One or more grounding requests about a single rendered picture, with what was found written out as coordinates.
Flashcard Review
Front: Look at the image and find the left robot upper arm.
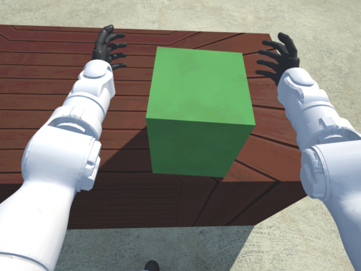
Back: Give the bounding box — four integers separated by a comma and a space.
0, 125, 102, 271

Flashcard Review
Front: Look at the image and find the pedestal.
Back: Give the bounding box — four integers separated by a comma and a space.
0, 24, 307, 230

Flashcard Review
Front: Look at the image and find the robot left forearm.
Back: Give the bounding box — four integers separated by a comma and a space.
21, 60, 115, 179

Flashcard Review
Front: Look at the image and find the robot left hand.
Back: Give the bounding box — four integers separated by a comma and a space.
91, 24, 127, 71

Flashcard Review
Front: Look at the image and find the carton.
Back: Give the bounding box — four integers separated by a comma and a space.
146, 47, 256, 177

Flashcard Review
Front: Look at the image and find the robot right forearm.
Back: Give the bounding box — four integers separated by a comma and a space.
277, 68, 361, 153

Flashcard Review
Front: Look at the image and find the right robot upper arm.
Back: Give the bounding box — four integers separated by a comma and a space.
300, 140, 361, 271

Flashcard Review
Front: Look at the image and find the robot right hand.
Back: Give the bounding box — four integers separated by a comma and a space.
256, 32, 300, 86

